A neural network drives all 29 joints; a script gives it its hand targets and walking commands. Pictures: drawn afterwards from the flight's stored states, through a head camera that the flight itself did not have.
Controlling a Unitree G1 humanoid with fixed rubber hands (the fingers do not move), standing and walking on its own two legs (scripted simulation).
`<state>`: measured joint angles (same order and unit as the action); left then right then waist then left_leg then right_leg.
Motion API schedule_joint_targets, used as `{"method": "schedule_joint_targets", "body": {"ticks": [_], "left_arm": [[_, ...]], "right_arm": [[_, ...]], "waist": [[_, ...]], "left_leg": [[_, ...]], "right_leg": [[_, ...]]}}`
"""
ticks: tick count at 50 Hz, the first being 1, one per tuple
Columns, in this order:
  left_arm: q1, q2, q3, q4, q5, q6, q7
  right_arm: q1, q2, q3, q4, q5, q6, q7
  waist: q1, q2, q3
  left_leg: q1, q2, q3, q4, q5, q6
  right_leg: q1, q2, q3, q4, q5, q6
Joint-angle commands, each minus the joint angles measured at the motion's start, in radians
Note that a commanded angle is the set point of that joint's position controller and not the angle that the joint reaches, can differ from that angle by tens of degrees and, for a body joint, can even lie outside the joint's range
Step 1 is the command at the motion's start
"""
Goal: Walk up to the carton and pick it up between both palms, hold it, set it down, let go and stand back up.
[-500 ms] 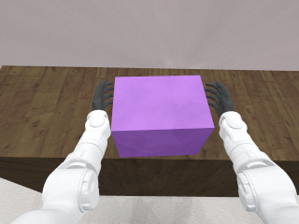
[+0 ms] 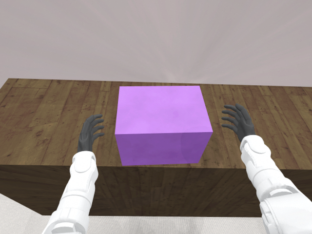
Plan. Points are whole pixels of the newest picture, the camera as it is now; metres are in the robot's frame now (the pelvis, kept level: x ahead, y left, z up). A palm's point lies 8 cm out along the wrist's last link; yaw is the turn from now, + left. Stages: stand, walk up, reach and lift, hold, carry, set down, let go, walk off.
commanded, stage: set down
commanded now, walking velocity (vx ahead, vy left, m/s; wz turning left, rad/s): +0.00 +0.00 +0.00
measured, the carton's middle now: (160, 126) +0.42 +0.00 +0.01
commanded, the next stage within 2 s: none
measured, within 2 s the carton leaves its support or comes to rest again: neither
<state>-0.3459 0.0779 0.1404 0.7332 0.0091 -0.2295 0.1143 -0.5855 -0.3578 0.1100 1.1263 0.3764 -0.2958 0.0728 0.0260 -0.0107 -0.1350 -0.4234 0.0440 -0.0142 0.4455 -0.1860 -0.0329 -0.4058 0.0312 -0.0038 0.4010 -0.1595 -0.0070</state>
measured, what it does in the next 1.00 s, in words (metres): stands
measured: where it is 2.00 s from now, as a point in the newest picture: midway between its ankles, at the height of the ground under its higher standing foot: outside the picture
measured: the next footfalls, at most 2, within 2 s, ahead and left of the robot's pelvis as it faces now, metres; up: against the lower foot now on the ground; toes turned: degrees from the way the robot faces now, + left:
none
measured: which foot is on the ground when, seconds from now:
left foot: down 0.00-1.00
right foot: down 0.00-1.00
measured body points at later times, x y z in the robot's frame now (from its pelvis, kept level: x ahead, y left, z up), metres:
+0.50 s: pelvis +0.01 +0.00 +0.01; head +0.00 +0.02 +0.46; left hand +0.28 +0.21 +0.02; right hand +0.31 -0.23 +0.04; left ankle +0.01 +0.14 -0.74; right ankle +0.02 -0.11 -0.74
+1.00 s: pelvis +0.02 +0.00 +0.01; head +0.00 +0.02 +0.46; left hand +0.22 +0.22 +0.04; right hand +0.24 -0.23 +0.04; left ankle +0.01 +0.14 -0.74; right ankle +0.02 -0.11 -0.74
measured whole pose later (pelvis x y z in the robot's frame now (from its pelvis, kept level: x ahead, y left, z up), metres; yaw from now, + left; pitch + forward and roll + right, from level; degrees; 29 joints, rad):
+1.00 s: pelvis +0.02 +0.00 +0.01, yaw +0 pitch -2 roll +0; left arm 0.34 0.10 0.04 -0.08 0.01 0.08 0.12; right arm 0.25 -0.31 -0.01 0.22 0.33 -0.09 0.11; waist 0.03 -0.06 -0.03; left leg -0.13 0.04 -0.01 0.34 -0.19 -0.03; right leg -0.11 0.03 0.00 0.31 -0.17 -0.02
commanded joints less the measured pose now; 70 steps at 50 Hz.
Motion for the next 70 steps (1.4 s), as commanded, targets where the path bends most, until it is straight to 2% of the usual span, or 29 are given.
{"method": "schedule_joint_targets", "body": {"ticks": [1, 2, 4, 5, 6, 8, 11, 13, 19, 23, 27, 29, 33, 35, 37, 42, 43, 44, 46, 47, 48, 49, 50, 51, 56, 58, 60, 62, 70], "left_arm": [[-0.346, 0.107, -0.106, -0.124, -0.126, -0.003, -0.018], [-0.172, 0.074, -0.115, -0.192, -0.121, 0.014, -0.009], [-0.160, 0.068, -0.125, -0.247, -0.089, 0.028, 0.004], [-0.356, 0.115, -0.098, -0.210, -0.108, 0.033, 0.009], [-0.253, 0.099, -0.129, -0.277, -0.112, 0.042, 0.013], [-0.260, 0.086, -0.130, -0.263, -0.108, 0.047, 0.027], [-0.063, 0.049, -0.155, -0.391, -0.090, 0.070, 0.036], [-0.128, 0.067, -0.159, -0.392, -0.076, 0.099, 0.029], [0.051, 0.063, -0.144, -0.555, -0.073, 0.134, 0.021], [0.313, 0.006, -0.171, -0.671, -0.051, 0.177, 0.003], [0.288, 0.018, -0.184, -0.774, -0.060, 0.220, 0.005], [0.393, 0.020, -0.186, -0.893, -0.064, 0.223, 0.014], [0.486, 0.049, -0.158, -0.880, -0.065, 0.238, -0.004], [0.396, 0.072, -0.153, -0.903, -0.072, 0.232, 0.009], [0.579, 0.047, -0.181, -1.002, -0.079, 0.247, 0.020], [0.474, 0.133, -0.152, -0.921, -0.094, 0.280, 0.010], [0.503, 0.122, -0.183, -0.968, -0.110, 0.285, 0.016], [0.538, 0.147, -0.162, -0.986, -0.123, 0.279, 0.016], [0.638, 0.118, -0.186, -0.999, -0.121, 0.291, 0.006], [0.625, 0.132, -0.174, -1.031, -0.112, 0.290, 0.012], [0.628, 0.123, -0.183, -1.077, -0.119, 0.288, 0.015], [0.639, 0.139, -0.171, -1.001, -0.123, 0.295, -0.001], [0.671, 0.135, -0.168, -0.965, -0.095, 0.302, -0.001], [0.643, 0.125, -0.192, -1.006, -0.107, 0.304, 0.001], [0.667, 0.137, -0.173, -0.933, -0.097, 0.305, -0.006], [0.639, 0.169, -0.171, -1.021, -0.133, 0.274, 0.006], [0.610, 0.142, -0.186, -0.891, -0.109, 0.298, -0.005], [0.644, 0.154, -0.179, -0.945, -0.121, 0.290, -0.012], [0.682, 0.134, -0.186, -0.840, -0.086, 0.297, -0.031]], "right_arm": [[-0.230, -0.130, -0.083, -0.253, 0.004, -0.014, 0.023], [-0.075, -0.138, -0.075, -0.270, 0.017, -0.005, 0.033], [-0.035, -0.143, -0.086, -0.292, 0.005, -0.016, 0.038], [-0.219, -0.128, -0.088, -0.335, -0.004, 0.001, 0.036], [-0.098, -0.154, -0.134, -0.345, -0.022, 0.001, 0.041], [-0.108, -0.146, -0.117, -0.376, -0.016, 0.006, 0.049], [0.086, -0.161, -0.120, -0.396, -0.005, 0.010, 0.063], [0.046, -0.152, -0.133, -0.394, -0.020, 0.031, 0.064], [0.217, -0.124, -0.139, -0.609, -0.034, 0.028, 0.057], [0.449, -0.141, -0.146, -0.698, -0.040, 0.040, 0.058], [0.481, -0.125, -0.175, -0.752, -0.065, 0.077, 0.054], [0.577, -0.137, -0.197, -0.886, -0.079, 0.071, 0.059], [0.663, -0.089, -0.153, -0.979, -0.070, 0.091, 0.038], [0.586, -0.091, -0.177, -0.984, -0.085, 0.098, 0.040], [0.767, -0.118, -0.207, -1.028, -0.071, 0.099, 0.046], [0.703, -0.067, -0.215, -1.103, -0.114, 0.145, 0.018], [0.774, -0.060, -0.221, -1.093, -0.114, 0.156, 0.020], [0.801, -0.051, -0.199, -1.147, -0.094, 0.151, 0.021], [0.902, -0.079, -0.216, -1.112, -0.086, 0.173, 0.020], [0.882, -0.095, -0.219, -1.161, -0.085, 0.172, 0.019], [0.921, -0.071, -0.219, -1.146, -0.080, 0.176, 0.021], [0.915, -0.053, -0.226, -1.148, -0.092, 0.174, 0.015], [0.949, -0.052, -0.212, -1.104, -0.099, 0.183, 0.011], [0.908, -0.067, -0.239, -1.130, -0.098, 0.176, 0.018], [0.940, -0.032, -0.220, -1.127, -0.121, 0.188, 0.007], [0.925, -0.037, -0.227, -1.209, -0.099, 0.176, 0.015], [0.892, -0.021, -0.222, -1.101, -0.133, 0.192, 0.016], [0.917, -0.020, -0.221, -1.203, -0.144, 0.188, 0.001], [0.974, 0.007, -0.206, -1.050, -0.179, 0.200, -0.007]], "waist": [[-0.008, -0.078, -0.239], [-0.015, -0.091, -0.222], [-0.025, -0.035, -0.251], [0.010, -0.035, -0.262], [-0.042, -0.051, -0.235], [-0.007, -0.036, -0.219], [-0.019, -0.031, -0.234], [-0.033, 0.008, -0.194], [-0.040, -0.073, -0.183], [-0.054, -0.056, -0.109], [-0.075, -0.006, -0.046], [-0.075, -0.051, -0.066], [-0.058, -0.081, 0.003], [-0.049, -0.055, -0.006], [-0.071, -0.039, 0.015], [-0.037, -0.071, 0.087], [-0.063, -0.036, 0.094], [-0.035, -0.053, 0.064], [-0.064, -0.054, 0.083], [-0.046, -0.068, 0.094], [-0.045, -0.012, 0.069], [-0.067, -0.057, 0.113], [-0.047, -0.032, 0.141], [-0.071, -0.015, 0.118], [-0.063, -0.018, 0.160], [-0.053, -0.024, 0.118], [-0.067, -0.032, 0.177], [-0.058, -0.045, 0.142], [-0.054, -0.019, 0.156]], "left_leg": [[0.178, -0.049, 0.049, -0.080, 0.060, 0.012], [0.228, -0.048, 0.042, -0.096, 0.105, 0.014], [0.286, -0.047, 0.041, -0.097, 0.128, 0.002], [0.205, -0.055, 0.046, -0.088, 0.015, 0.013], [0.220, -0.047, 0.034, -0.111, 0.007, 0.017], [0.217, -0.044, 0.040, -0.117, -0.018, 0.015], [0.319, -0.034, 0.018, -0.123, 0.106, 0.002], [0.295, -0.034, 0.008, -0.140, 0.032, 0.007], [0.294, -0.060, 0.016, -0.145, 0.120, 0.030], [0.370, -0.057, -0.009, -0.150, 0.274, 0.013], [0.330, -0.058, -0.001, -0.177, 0.176, 0.018], [0.372, -0.060, 0.014, -0.180, 0.199, 0.031], [0.325, -0.077, 0.018, -0.188, 0.172, 0.040], [0.326, -0.079, 0.027, -0.193, 0.081, 0.046], [0.396, -0.065, 0.015, -0.191, 0.177, 0.034], [0.327, -0.074, 0.044, -0.212, 0.003, 0.052], [0.345, -0.068, 0.046, -0.207, 0.025, 0.041], [0.373, -0.071, 0.045, -0.196, 0.051, 0.044], [0.429, -0.066, 0.049, -0.195, 0.149, 0.025], [0.433, -0.064, 0.033, -0.202, 0.163, 0.028], [0.436, -0.063, 0.039, -0.189, 0.188, 0.015], [0.424, -0.068, 0.042, -0.192, 0.117, 0.029], [0.441, -0.070, 0.040, -0.198, 0.130, 0.024], [0.440, -0.065, 0.036, -0.193, 0.119, 0.017], [0.414, -0.077, 0.052, -0.198, 0.085, 0.027], [0.423, -0.072, 0.054, -0.195, 0.071, 0.024], [0.400, -0.074, 0.056, -0.196, 0.032, 0.032], [0.401, -0.074, 0.058, -0.194, 0.050, 0.034], [0.434, -0.066, 0.057, -0.188, 0.148, 0.019]], "right_leg": [[0.177, 0.016, -0.001, -0.058, 0.012, 0.008], [0.222, 0.022, -0.005, -0.063, 0.047, 0.011], [0.213, 0.032, -0.023, -0.073, 0.069, -0.002], [0.165, 0.010, 0.007, -0.073, -0.062, -0.004], [0.186, 0.012, -0.003, -0.068, -0.048, -0.002], [0.177, 0.011, -0.007, -0.074, -0.087, -0.010], [0.216, 0.028, -0.022, -0.084, 0.041, -0.026], [0.191, 0.025, -0.017, -0.090, -0.012, -0.033], [0.292, 0.007, 0.008, -0.098, 0.079, -0.014], [0.330, 0.025, -0.005, -0.115, 0.219, -0.040], [0.299, 0.015, 0.009, -0.136, 0.106, -0.045], [0.309, 0.027, 0.002, -0.137, 0.137, -0.042], [0.356, -0.007, 0.030, -0.142, 0.167, -0.031], [0.293, -0.010, 0.027, -0.147, 0.041, -0.033], [0.301, 0.005, 0.023, -0.155, 0.121, -0.041], [0.242, -0.023, 0.048, -0.182, -0.078, -0.031], [0.238, -0.019, 0.039, -0.180, -0.049, -0.035], [0.258, -0.023, 0.051, -0.186, -0.026, -0.031], [0.262, -0.008, 0.035, -0.188, 0.064, -0.030], [0.253, -0.011, 0.036, -0.192, 0.076, -0.034], [0.257, -0.014, 0.037, -0.180, 0.091, -0.039], [0.239, -0.017, 0.055, -0.202, 0.040, -0.031], [0.249, -0.023, 0.058, -0.200, 0.053, -0.033], [0.225, -0.003, 0.045, -0.191, 0.046, -0.040], [0.241, -0.019, 0.053, -0.202, 0.011, -0.030], [0.233, -0.016, 0.046, -0.189, -0.008, -0.027], [0.195, -0.025, 0.055, -0.208, -0.052, -0.021], [0.221, -0.030, 0.055, -0.194, -0.025, -0.016], [0.237, -0.020, 0.033, -0.187, 0.063, -0.013]]}}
